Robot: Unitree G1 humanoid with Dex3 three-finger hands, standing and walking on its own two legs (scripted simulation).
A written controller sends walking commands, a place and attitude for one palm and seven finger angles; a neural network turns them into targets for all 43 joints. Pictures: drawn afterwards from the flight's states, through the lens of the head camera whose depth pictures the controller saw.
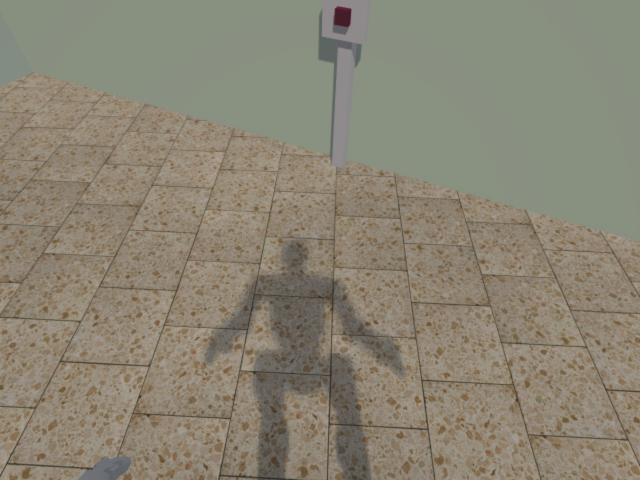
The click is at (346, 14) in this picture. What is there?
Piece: button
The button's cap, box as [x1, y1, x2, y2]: [334, 6, 350, 26]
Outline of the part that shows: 336,7 334,24 347,26 350,21 350,9 338,6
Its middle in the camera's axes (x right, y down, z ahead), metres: +0.08 -0.83 +1.45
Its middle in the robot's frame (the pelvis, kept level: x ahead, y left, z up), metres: +1.64 -0.01 -0.04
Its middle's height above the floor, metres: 0.73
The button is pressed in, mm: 0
